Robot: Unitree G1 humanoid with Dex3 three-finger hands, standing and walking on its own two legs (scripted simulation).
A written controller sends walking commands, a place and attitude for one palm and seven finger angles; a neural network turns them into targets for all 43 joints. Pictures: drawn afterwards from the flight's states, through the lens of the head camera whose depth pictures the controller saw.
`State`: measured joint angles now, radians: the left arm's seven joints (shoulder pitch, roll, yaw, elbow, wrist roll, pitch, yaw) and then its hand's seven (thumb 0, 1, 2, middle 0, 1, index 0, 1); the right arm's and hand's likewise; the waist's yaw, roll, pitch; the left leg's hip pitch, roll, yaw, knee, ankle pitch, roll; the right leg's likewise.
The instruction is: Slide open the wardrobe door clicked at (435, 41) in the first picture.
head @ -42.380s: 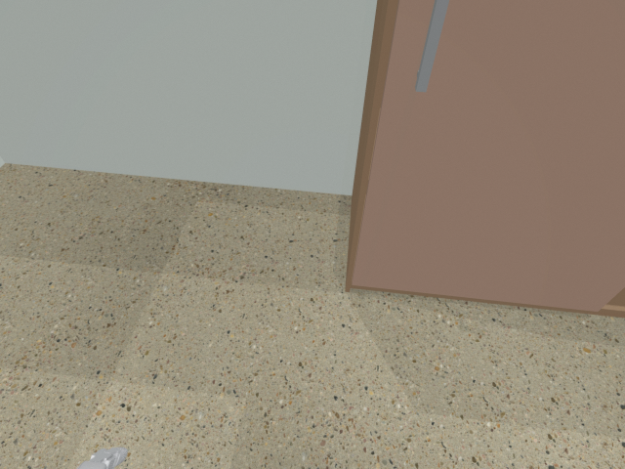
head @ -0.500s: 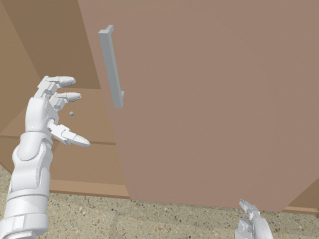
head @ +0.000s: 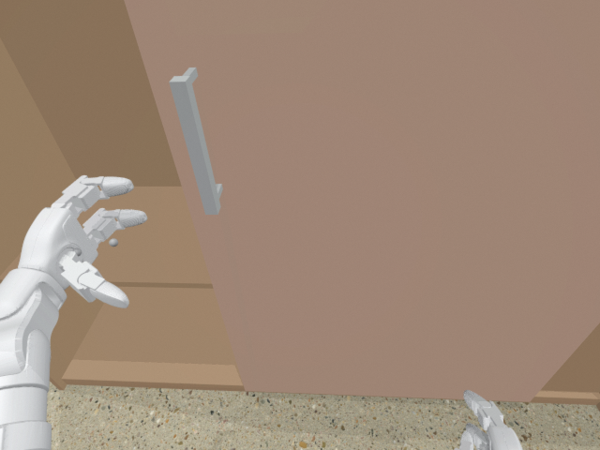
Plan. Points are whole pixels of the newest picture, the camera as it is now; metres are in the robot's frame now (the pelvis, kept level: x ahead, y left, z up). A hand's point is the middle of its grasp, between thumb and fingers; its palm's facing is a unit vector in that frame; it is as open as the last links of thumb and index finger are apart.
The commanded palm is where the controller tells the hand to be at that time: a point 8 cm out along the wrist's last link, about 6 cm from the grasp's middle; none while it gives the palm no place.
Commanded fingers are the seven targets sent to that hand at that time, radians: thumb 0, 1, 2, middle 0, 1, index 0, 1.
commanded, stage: draw the hand back to the body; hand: left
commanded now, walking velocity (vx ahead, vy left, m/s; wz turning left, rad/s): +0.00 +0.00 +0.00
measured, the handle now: (202, 146) +0.49 +0.19 +0.21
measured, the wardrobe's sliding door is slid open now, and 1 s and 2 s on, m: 0.65 0.65 0.65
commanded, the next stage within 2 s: step back with the hand held close in 1.40 s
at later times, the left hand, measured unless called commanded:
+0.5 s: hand (50, 292) +0.22 +0.28 +0.18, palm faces +0.39 -0.90 -0.18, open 13.8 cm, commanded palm +0.18 +0.31 +0.18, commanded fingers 0.00 -0.01 0.46 -0.23 -0.83 -0.23 -0.83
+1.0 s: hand (46, 319) +0.20 +0.29 +0.16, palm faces +0.46 -0.82 -0.34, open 9.0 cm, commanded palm +0.16 +0.32 +0.18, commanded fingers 0.00 0.90 0.90 -0.20 -0.30 -0.20 -0.30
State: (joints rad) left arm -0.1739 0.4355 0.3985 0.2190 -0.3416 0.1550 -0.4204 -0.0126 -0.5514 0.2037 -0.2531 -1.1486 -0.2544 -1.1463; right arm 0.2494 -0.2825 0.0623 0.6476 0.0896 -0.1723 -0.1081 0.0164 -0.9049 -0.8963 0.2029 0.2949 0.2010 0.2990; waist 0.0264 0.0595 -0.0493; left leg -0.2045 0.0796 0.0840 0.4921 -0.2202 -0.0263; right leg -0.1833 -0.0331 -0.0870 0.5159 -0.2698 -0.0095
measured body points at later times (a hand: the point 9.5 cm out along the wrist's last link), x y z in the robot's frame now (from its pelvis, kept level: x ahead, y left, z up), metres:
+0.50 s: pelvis -0.01 +0.02 +0.00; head -0.04 +0.02 +0.45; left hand +0.19 +0.33 +0.19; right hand +0.20 -0.17 -0.05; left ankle +0.03 +0.14 -0.74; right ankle +0.01 -0.11 -0.74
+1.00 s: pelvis +0.01 +0.02 +0.01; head -0.02 +0.01 +0.46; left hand +0.17 +0.33 +0.18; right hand +0.20 -0.21 -0.07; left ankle +0.03 +0.14 -0.74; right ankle +0.01 -0.11 -0.74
